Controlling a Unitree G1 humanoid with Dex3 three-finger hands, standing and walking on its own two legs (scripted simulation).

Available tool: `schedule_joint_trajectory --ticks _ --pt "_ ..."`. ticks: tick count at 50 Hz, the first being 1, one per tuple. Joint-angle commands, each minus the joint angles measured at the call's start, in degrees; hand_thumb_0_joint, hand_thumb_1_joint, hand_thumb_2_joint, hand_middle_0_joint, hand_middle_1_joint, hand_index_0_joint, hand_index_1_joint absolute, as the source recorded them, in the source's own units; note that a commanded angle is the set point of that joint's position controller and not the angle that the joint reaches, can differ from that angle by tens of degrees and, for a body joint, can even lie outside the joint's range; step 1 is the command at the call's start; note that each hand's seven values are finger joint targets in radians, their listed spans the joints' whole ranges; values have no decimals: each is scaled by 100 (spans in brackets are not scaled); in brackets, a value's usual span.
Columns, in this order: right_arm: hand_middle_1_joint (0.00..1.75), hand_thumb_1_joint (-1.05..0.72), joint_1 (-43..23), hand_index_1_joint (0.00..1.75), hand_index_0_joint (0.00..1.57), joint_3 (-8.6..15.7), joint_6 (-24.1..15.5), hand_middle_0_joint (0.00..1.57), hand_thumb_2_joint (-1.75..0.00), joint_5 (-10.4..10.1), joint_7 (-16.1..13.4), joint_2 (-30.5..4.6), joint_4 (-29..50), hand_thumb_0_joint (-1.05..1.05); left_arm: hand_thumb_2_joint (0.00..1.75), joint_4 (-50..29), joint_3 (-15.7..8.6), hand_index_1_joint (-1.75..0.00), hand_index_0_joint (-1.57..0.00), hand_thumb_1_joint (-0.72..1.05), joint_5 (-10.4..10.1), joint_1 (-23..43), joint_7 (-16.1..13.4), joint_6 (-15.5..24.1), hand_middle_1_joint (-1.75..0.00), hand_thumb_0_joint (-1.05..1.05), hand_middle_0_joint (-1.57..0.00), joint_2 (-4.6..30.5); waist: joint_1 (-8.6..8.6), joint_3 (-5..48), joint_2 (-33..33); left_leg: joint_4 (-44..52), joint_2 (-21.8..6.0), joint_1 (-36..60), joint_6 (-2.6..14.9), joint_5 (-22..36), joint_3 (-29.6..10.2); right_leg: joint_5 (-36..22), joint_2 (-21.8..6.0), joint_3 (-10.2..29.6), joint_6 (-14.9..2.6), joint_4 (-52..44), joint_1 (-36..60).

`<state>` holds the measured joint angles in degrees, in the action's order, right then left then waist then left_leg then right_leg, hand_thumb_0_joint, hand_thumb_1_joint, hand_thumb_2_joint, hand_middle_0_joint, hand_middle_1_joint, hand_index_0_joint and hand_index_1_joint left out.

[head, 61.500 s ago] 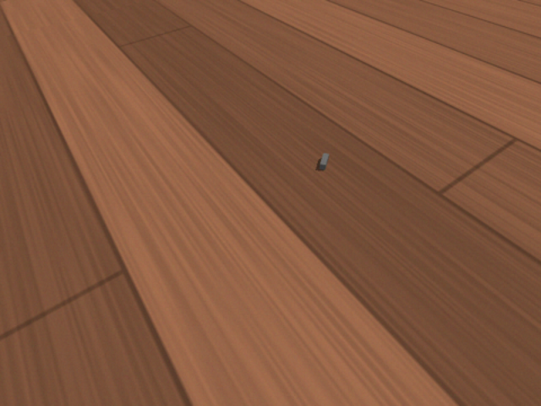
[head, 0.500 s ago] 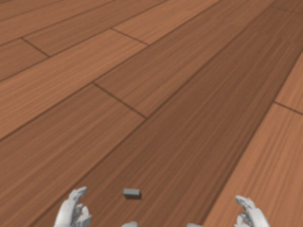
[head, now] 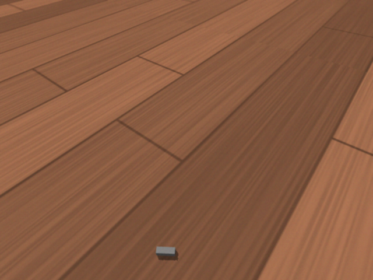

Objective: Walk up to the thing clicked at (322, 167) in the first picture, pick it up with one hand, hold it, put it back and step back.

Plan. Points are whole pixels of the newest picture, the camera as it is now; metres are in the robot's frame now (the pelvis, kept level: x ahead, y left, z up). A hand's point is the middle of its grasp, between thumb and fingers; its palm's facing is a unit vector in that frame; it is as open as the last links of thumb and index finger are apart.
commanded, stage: stand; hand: left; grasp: from above
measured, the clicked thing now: (165, 251) +0.42 +0.16 -0.75
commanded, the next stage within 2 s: step back in 1.90 s
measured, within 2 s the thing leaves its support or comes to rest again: neither
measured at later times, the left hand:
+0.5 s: hand out of the picture +0.05 +0.22 -0.16, palm faces +0.01 -0.94 -0.33, open 7.4 cm
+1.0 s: hand out of the picture +0.09 +0.22 -0.15, palm faces +0.00 -0.94 -0.33, open 7.4 cm
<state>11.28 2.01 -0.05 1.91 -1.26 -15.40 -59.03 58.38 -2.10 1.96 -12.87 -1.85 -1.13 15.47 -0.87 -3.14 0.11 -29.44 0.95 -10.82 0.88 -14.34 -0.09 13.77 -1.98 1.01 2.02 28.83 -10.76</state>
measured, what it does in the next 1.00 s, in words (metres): stands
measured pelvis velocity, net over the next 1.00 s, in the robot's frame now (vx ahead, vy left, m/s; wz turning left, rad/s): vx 0.01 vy -0.02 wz -0.01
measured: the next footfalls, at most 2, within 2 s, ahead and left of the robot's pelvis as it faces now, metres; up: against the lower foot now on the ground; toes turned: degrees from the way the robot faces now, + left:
none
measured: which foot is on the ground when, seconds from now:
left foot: down 0.00-1.00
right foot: down 0.00-1.00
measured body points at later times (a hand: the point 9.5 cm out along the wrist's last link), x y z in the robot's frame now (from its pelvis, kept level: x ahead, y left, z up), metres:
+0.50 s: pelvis +0.00 -0.01 +0.01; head +0.00 -0.02 +0.46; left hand +0.05 +0.27 -0.13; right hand +0.06 -0.30 -0.13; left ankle +0.02 +0.11 -0.74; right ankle +0.02 -0.14 -0.74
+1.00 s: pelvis +0.01 -0.02 +0.01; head +0.01 -0.02 +0.46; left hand +0.09 +0.27 -0.12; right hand +0.08 -0.31 -0.13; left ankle +0.02 +0.11 -0.74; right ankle +0.02 -0.14 -0.74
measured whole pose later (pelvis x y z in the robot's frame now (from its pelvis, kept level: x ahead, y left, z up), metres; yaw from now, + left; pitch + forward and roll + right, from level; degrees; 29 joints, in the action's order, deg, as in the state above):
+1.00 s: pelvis +0.01 -0.02 +0.01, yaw -1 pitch -4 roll +0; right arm 7.0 0.6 -0.4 1.0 -0.8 -18.1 -65.0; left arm 65.4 -1.6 1.1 -6.2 -0.9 -0.1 17.3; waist 0.1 -3.5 0.5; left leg -19.7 -0.5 -5.6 -0.5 -10.4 0.1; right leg 10.1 -0.6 1.1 0.8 20.2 -6.4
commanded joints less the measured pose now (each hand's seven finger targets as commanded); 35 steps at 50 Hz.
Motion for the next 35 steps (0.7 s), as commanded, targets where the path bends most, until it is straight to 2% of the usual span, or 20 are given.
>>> schedule_joint_trajectory --ticks 1,3,5,7,10,12,16,20,22,23,24,25,27,30,35 --pt "30 -90 -313 30 20 270 -160 20 -90 -5 -73 -1202 279 0 90 -156 -215 -30 -20 90 -11 256 -44 184 -30 0 -20 1003 2 -17 133 1188 -612 -139 85 -321 -798 -214 -276 333 -271 -677 98" --pt "30 -90 -281 30 20 263 -152 20 -90 -19 -64 -1187 199 0 90 -84 -212 -30 -20 90 -11 287 -39 211 -30 0 -20 1027 18 48 94 1180 -610 -50 89 -190 -749 -263 -321 360 -264 -775 171" --pt "30 -90 -301 30 20 255 -132 20 -90 -18 -54 -1163 138 0 90 5 -212 -30 -20 90 -3 314 -31 201 -30 0 -20 1074 20 -142 -22 1260 -574 -161 54 -437 -739 31 -294 394 -256 -868 94" --pt "30 -90 -322 30 20 249 -127 20 -90 -26 -40 -1161 110 0 90 64 -201 -30 -20 90 -4 321 -34 215 -30 0 -20 1089 32 -48 -85 1194 -551 -48 64 -202 -678 -20 -345 415 -252 -983 125" --pt "30 -90 -329 30 20 240 -101 20 -90 -28 -25 -1177 37 0 90 149 -199 -30 -20 90 -10 347 -39 208 -30 0 -20 1134 33 -128 -125 1226 -551 10 62 -360 -682 211 -342 448 -237 -1110 8" --pt "30 -90 -346 30 20 227 -122 20 -90 -43 -17 -1179 11 0 90 172 -196 -30 -20 90 -31 389 -38 237 -30 0 -20 1149 50 69 -115 1145 -575 204 79 70 -633 -131 -414 477 -258 -1111 136" --pt "30 -90 -417 30 20 212 -108 20 -90 -47 -14 -1262 -40 0 90 253 -178 -30 -20 90 -27 399 -25 212 -30 0 -20 1155 35 -94 43 1315 -613 101 59 -308 -679 37 -349 431 -239 -1133 65" --pt "30 -90 -386 30 20 178 -112 20 -90 -54 -10 -1201 -101 0 90 303 -193 -30 -20 90 -54 488 -16 226 -30 0 -20 1258 80 17 -76 1255 -612 286 49 46 -596 -68 -407 519 -271 -1186 77" --pt "30 -90 -379 30 20 158 -116 20 -90 -52 -15 -1206 -136 0 90 323 -194 -30 -20 90 -62 536 -13 218 -30 0 -20 1250 77 -2 27 1302 -637 195 43 9 -606 -194 -392 492 -277 -1147 140" --pt "30 -90 -428 30 20 162 -130 20 -90 -54 -12 -1274 -131 0 90 330 -179 -30 -20 90 -74 499 -6 225 -30 0 -20 1227 45 78 49 1274 -639 286 42 198 -586 -313 -419 507 -282 -1170 214" --pt "30 -90 -439 30 20 147 -119 20 -90 -66 -6 -1263 -147 0 90 348 -177 -30 -20 90 -66 514 -4 225 -30 0 -20 1231 54 -16 57 1320 -651 176 56 46 -610 -206 -385 472 -261 -1171 180" --pt "30 -90 -450 30 20 155 -137 20 -90 -57 -8 -1309 -141 0 90 356 -176 -30 -20 90 -72 493 -3 240 -30 0 -20 1225 43 174 47 1235 -646 348 69 341 -565 -482 -435 505 -272 -1181 289" --pt "30 -90 -413 30 20 133 -124 20 -90 -66 -9 -1270 -177 0 90 376 -190 -30 -20 90 -67 582 1 230 -30 0 -20 1304 70 41 -114 1276 -632 264 45 259 -557 -222 -414 515 -263 -1219 210" --pt "30 -90 -451 30 20 114 -121 20 -90 -68 -13 -1328 -209 0 90 370 -186 -30 -20 90 -79 657 11 226 -30 0 -20 1297 72 48 14 1298 -669 257 49 320 -560 -409 -414 492 -261 -1220 252" --pt "30 -90 -480 30 20 90 -145 20 -90 -79 -16 -1351 -235 0 90 403 -178 -30 -20 90 -81 678 22 238 -30 0 -20 1287 72 261 -34 1253 -703 454 49 823 -520 -924 -455 471 -257 -1194 405"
